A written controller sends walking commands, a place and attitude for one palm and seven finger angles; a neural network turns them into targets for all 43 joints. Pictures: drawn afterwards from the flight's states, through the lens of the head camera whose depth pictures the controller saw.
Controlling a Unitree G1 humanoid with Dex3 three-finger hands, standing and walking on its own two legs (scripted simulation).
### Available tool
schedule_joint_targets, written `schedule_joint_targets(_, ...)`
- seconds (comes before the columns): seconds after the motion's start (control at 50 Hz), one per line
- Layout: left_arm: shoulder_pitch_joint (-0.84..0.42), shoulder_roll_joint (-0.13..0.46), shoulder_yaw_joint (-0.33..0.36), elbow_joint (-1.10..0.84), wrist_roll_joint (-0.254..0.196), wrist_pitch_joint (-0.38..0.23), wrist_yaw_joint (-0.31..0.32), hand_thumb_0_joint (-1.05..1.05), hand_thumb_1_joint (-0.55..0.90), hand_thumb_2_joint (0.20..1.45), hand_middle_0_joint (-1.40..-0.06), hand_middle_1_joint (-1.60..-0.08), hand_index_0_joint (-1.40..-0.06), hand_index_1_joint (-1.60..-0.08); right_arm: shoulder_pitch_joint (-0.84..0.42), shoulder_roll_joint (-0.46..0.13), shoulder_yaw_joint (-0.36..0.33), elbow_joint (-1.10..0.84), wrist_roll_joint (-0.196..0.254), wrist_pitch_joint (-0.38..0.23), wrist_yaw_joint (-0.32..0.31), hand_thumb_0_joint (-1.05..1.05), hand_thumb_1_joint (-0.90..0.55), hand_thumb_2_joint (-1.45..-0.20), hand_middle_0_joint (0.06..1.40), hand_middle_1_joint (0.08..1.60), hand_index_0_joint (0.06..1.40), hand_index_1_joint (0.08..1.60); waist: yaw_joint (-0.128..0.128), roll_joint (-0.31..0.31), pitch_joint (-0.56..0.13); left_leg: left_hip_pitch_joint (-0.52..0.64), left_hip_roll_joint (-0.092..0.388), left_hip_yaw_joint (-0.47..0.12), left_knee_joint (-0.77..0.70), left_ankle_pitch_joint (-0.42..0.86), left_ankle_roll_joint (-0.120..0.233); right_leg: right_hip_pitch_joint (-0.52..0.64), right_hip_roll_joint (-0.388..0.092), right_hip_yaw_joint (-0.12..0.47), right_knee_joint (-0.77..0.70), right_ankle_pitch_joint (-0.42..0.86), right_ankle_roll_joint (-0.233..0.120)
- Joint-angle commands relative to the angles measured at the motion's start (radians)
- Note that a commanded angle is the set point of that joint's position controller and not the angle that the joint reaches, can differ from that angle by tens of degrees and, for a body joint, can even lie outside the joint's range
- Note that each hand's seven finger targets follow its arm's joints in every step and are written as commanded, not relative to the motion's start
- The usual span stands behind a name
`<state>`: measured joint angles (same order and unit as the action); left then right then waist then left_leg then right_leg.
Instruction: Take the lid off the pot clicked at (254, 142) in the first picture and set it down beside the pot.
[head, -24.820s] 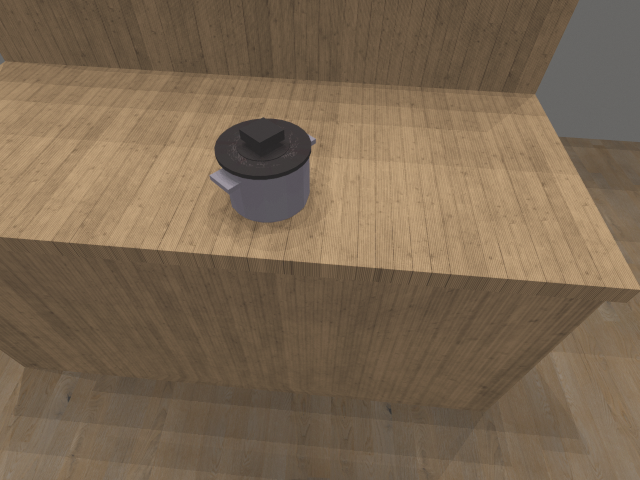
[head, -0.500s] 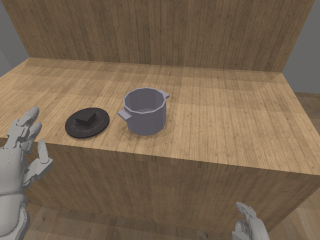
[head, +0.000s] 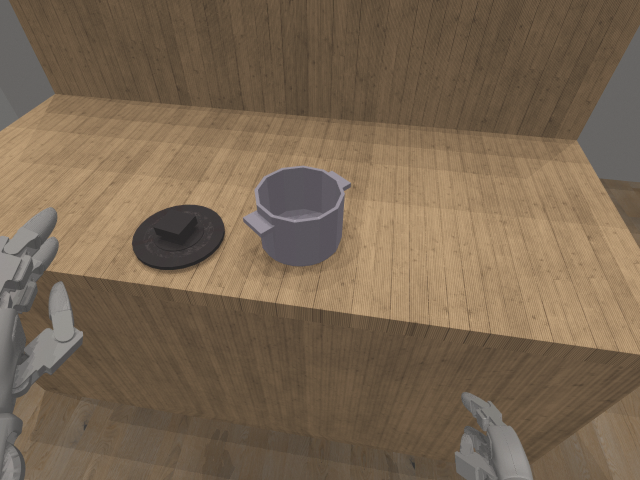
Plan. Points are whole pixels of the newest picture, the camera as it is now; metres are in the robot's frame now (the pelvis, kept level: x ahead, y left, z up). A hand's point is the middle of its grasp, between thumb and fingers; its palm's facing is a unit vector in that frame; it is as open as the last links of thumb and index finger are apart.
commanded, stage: step back with the hand held close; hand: left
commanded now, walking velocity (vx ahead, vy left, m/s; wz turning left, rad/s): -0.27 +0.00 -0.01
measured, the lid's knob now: (176, 225) +0.52 +0.33 -0.01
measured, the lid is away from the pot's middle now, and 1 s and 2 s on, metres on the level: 0.23 0.23 0.23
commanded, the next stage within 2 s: stop stepping back and stand still in 1.32 s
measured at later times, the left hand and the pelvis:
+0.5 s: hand (49, 403) +0.14 +0.25 +0.16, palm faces +0.33 -0.82 -0.47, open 7.4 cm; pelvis -0.05 +0.01 -0.02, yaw +0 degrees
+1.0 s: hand (41, 465) +0.09 +0.23 +0.15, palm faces +0.24 -0.86 -0.45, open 7.4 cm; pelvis -0.12 +0.01 -0.01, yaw -1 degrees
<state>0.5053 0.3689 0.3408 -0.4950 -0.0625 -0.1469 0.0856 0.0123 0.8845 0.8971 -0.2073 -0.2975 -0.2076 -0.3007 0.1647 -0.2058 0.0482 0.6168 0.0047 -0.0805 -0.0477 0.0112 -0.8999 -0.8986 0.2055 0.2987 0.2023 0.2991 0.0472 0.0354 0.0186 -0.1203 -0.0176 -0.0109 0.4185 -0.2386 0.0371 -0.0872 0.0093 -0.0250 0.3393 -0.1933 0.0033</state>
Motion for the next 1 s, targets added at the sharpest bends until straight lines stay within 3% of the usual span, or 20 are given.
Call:
schedule_joint_targets(0.0,0.048,0.114,0.079,-0.179,0.0,-0.08,0.0,0.0,0.9,0.9,-0.2,-0.3,-0.2,-0.3,-0.103,-0.144,-0.081,-0.184,0.005,-0.003,-0.007,0.0,-0.9,-0.9,0.2,0.3,0.2,0.3,-0.032,-0.018,-0.068,-0.046,0.054,-0.042,-0.026,0.249,0.025,-0.032,-0.082,0.057,-0.01,0.263,-0.014)
schedule_joint_targets(0.08,0.115,0.148,0.102,-0.273,0.002,-0.089,0.001,0.0,0.9,0.9,-0.2,-0.3,-0.2,-0.3,-0.085,-0.149,-0.094,-0.218,0.012,0.025,-0.005,0.0,-0.9,-0.9,0.2,0.3,0.2,0.3,-0.036,0.008,-0.184,-0.033,0.079,-0.049,-0.002,0.424,0.025,0.008,-0.073,0.03,0.071,0.365,-0.003)
schedule_joint_targets(0.16,0.141,0.221,0.171,-0.361,-0.002,-0.092,0.019,0.0,0.9,0.9,-0.2,-0.3,-0.2,-0.3,-0.08,-0.15,-0.104,-0.253,0.022,0.04,-0.013,0.0,-0.9,-0.9,0.2,0.3,0.2,0.3,-0.032,0.035,-0.234,-0.072,0.109,-0.074,0.0,0.482,0.024,0.019,-0.058,0.02,0.145,0.339,0.006)
schedule_joint_targets(0.2,0.164,0.211,0.168,-0.381,-0.005,-0.093,0.023,0.0,0.9,0.9,-0.2,-0.3,-0.2,-0.3,-0.074,-0.147,-0.106,-0.265,0.023,0.044,-0.016,0.0,-0.9,-0.9,0.2,0.3,0.2,0.3,-0.031,0.066,-0.222,-0.114,0.123,-0.087,-0.009,0.468,0.025,0.017,-0.048,0.014,0.181,0.278,0.008)
schedule_joint_targets(0.28,0.175,0.189,0.162,-0.378,-0.011,-0.09,0.026,0.0,0.9,0.9,-0.2,-0.3,-0.2,-0.3,-0.064,-0.148,-0.11,-0.262,0.021,0.035,-0.017,0.0,-0.9,-0.9,0.2,0.3,0.2,0.3,-0.037,0.098,-0.176,-0.203,0.156,-0.116,-0.037,0.352,0.041,-0.013,-0.037,0.017,0.246,0.106,0.01)
schedule_joint_targets(0.34,0.156,0.171,0.159,-0.342,-0.004,-0.093,0.027,0.0,0.9,0.9,-0.2,-0.3,-0.2,-0.3,-0.057,-0.157,-0.112,-0.26,0.016,0.022,-0.018,0.0,-0.9,-0.9,0.2,0.3,0.2,0.3,-0.042,0.115,-0.104,-0.355,0.179,-0.142,-0.08,0.118,0.058,0.01,-0.027,0.023,0.295,0.027,0.008)
schedule_joint_targets(0.42,0.107,0.155,0.149,-0.278,0.009,-0.095,0.026,0.0,0.9,0.9,-0.2,-0.3,-0.2,-0.3,-0.044,-0.157,-0.112,-0.262,0.024,0.012,-0.019,0.0,-0.9,-0.9,0.2,0.3,0.2,0.3,-0.054,0.006,-0.029,-0.532,0.132,-0.125,-0.044,-0.276,0.061,0.029,-0.054,0.073,0.245,0.045,-0.005)
schedule_joint_targets(0.48,0.088,0.164,0.13,-0.269,0.006,-0.1,0.032,0.0,0.9,0.9,-0.2,-0.3,-0.2,-0.3,-0.018,-0.144,-0.121,-0.248,0.019,0.008,-0.017,0.0,-0.9,-0.9,0.2,0.3,0.2,0.3,-0.068,-0.179,-0.021,-0.349,0.032,-0.067,0.181,-0.278,0.017,-0.242,-0.177,0.231,-0.013,-0.206,-0.071)
schedule_joint_targets(0.52,0.067,0.165,0.114,-0.296,0.01,-0.111,0.043,0.0,0.9,0.9,-0.2,-0.3,-0.2,-0.3,-0.012,-0.138,-0.123,-0.231,0.014,0.007,-0.015,0.0,-0.9,-0.9,0.2,0.3,0.2,0.3,-0.077,-0.199,-0.035,-0.202,0.018,-0.054,0.306,-0.21,0.002,-0.402,-0.24,0.251,-0.08,-0.298,-0.108)
schedule_joint_targets(0.56,0.07,0.186,0.128,-0.326,0.012,-0.117,0.055,0.0,0.9,0.9,-0.2,-0.3,-0.2,-0.3,-0.024,-0.132,-0.113,-0.232,0.007,0.004,-0.02,0.0,-0.9,-0.9,0.2,0.3,0.2,0.3,-0.08,-0.132,-0.061,-0.191,0.031,-0.067,0.24,-0.171,0.009,-0.388,-0.211,0.202,-0.037,-0.244,-0.095)
schedule_joint_targets(0.6,0.086,0.185,0.135,-0.357,0.012,-0.128,0.065,0.0,0.9,0.9,-0.2,-0.3,-0.2,-0.3,-0.039,-0.136,-0.104,-0.241,0.01,-0.004,-0.029,0.0,-0.9,-0.9,0.2,0.3,0.2,0.3,-0.075,-0.008,-0.066,-0.271,0.076,-0.128,0.073,-0.211,0.027,-0.302,-0.12,0.104,0.074,-0.21,-0.048)
schedule_joint_targets(0.66,0.086,0.2,0.166,-0.412,0.039,-0.149,0.067,0.0,0.9,0.9,-0.2,-0.3,-0.2,-0.3,-0.063,-0.159,-0.101,-0.256,0.014,-0.033,-0.039,0.0,-0.9,-0.9,0.2,0.3,0.2,0.3,-0.059,0.266,-0.08,-0.61,0.236,-0.306,-0.238,-0.512,0.092,0.026,0.037,0.011,0.412,-0.111,0.012)
schedule_joint_targets(0.68,0.081,0.202,0.181,-0.4,0.05,-0.15,0.065,0.0,0.9,0.9,-0.2,-0.3,-0.2,-0.3,-0.056,-0.147,-0.105,-0.253,0.01,-0.042,-0.04,0.0,-0.9,-0.9,0.2,0.3,0.2,0.3,-0.054,0.281,-0.08,-0.702,0.28,-0.334,-0.295,-0.575,0.115,0.096,0.06,0.019,0.536,-0.118,0.021)
schedule_joint_targets(0.72,0.084,0.192,0.18,-0.396,0.047,-0.151,0.06,0.0,0.9,0.9,-0.2,-0.3,-0.2,-0.3,-0.03,-0.137,-0.117,-0.237,0.004,-0.058,-0.032,0.0,-0.9,-0.9,0.2,0.3,0.2,0.3,-0.052,0.207,-0.081,-0.636,0.278,-0.301,-0.233,-0.405,0.123,0.041,0.058,0.045,0.555,-0.161,0.015)
schedule_joint_targets(0.8,0.146,0.156,0.144,-0.318,0.028,-0.153,0.041,0.0,0.9,0.9,-0.2,-0.3,-0.2,-0.3,-0.018,-0.139,-0.12,-0.2,0.005,-0.079,-0.013,0.0,-0.9,-0.9,0.2,0.3,0.2,0.3,-0.052,0.061,-0.068,-0.387,0.199,-0.219,-0.053,-0.153,0.074,-0.078,0.045,0.043,0.168,-0.125,0.005)
schedule_joint_targets(0.86,0.096,0.185,0.142,-0.302,0.021,-0.175,0.027,0.0,0.9,0.9,-0.2,-0.3,-0.2,-0.3,-0.027,-0.141,-0.114,-0.165,-0.006,-0.079,-0.011,0.0,-0.9,-0.9,0.2,0.3,0.2,0.3,-0.061,-0.009,-0.086,-0.21,0.107,-0.1,0.063,0.109,0.024,-0.171,-0.024,0.084,0.042,0.226,-0.002)
schedule_joint_targets(0.9,0.05,0.204,0.145,-0.337,0.014,-0.189,0.029,0.0,0.9,0.9,-0.2,-0.3,-0.2,-0.3,-0.014,-0.128,-0.119,-0.165,0.004,-0.047,-0.02,0.0,-0.9,-0.9,0.2,0.3,0.2,0.3,-0.069,-0.058,-0.298,0.026,0.091,0.019,0.16,0.544,0.007,-0.148,-0.063,0.083,0.081,0.62,0.031)
schedule_joint_targets(0.92,0.066,0.203,0.145,-0.339,0.009,-0.181,0.025,0.0,0.9,0.9,-0.2,-0.3,-0.2,-0.3,-0.017,-0.138,-0.134,-0.178,0.015,-0.033,-0.018,0.0,-0.9,-0.9,0.2,0.3,0.2,0.3,-0.065,-0.123,-0.347,0.071,0.086,0.038,0.187,0.564,0.007,-0.143,-0.048,0.065,0.096,0.674,0.071)
schedule_joint_targets(0.94,0.073,0.215,0.154,-0.368,-0.001,-0.175,0.021,0.0,0.9,0.9,-0.2,-0.3,-0.2,-0.3,-0.044,-0.141,-0.135,-0.2,0.026,-0.024,-0.016,0.0,-0.9,-0.9,0.2,0.3,0.2,0.3,-0.059,-0.122,-0.366,0.076,0.09,0.034,0.179,0.525,0.01,-0.141,-0.054,0.063,0.112,0.623,0.076)
schedule_joint_targets(0.98,0.171,0.232,0.189,-0.365,-0.01,-0.169,0.02,0.0,0.9,0.9,-0.2,-0.3,-0.2,-0.3,-0.066,-0.126,-0.125,-0.219,0.02,-0.006,-0.014,0.0,-0.9,-0.9,0.2,0.3,0.2,0.3,-0.047,-0.013,-0.354,0.053,0.103,0.012,0.141,0.475,0.015,-0.152,-0.037,0.056,0.118,0.462,0.052)
